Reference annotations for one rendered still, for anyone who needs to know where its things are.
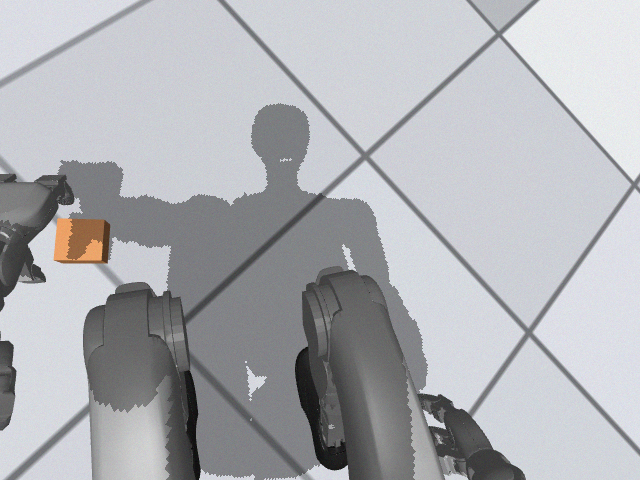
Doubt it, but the right robot hand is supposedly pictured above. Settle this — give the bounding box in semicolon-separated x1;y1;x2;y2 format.
417;394;494;478

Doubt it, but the left robot arm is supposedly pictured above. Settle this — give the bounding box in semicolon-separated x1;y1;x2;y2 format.
0;226;29;431

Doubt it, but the left robot hand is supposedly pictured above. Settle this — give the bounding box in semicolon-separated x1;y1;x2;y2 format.
0;174;74;284

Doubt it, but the left robot foot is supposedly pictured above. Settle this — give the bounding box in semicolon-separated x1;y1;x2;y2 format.
184;370;200;480

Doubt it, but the small box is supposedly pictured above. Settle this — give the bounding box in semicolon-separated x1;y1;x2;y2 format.
54;218;110;264

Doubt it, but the right robot arm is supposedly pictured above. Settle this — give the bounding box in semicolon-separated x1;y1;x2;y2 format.
466;449;526;480

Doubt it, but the right robot foot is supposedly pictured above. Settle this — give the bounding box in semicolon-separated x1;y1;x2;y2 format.
295;347;348;470

